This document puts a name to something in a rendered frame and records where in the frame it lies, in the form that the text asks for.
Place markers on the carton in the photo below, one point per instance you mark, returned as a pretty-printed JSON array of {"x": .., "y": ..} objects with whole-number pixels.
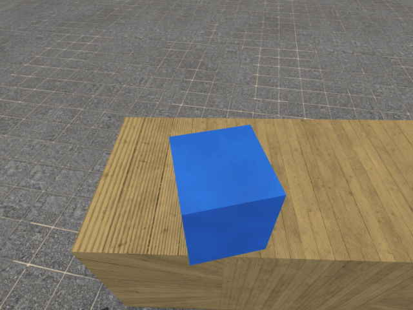
[{"x": 229, "y": 194}]

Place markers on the pedestal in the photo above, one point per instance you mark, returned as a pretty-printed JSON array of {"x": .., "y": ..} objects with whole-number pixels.
[{"x": 343, "y": 239}]

